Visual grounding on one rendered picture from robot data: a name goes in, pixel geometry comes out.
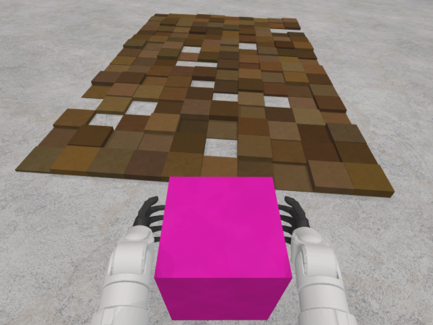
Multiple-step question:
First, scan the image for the left robot forearm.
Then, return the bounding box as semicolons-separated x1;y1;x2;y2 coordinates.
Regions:
90;225;154;325

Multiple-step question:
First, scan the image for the carton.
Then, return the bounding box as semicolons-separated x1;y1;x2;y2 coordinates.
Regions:
154;177;292;320

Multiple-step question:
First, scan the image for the robot left hand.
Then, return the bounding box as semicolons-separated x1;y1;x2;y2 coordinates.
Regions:
133;196;165;242

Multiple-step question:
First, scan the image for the right robot forearm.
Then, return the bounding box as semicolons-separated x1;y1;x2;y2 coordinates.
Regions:
291;227;358;325

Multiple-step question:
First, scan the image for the robot right hand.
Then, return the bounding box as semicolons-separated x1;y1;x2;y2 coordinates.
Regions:
278;196;310;245

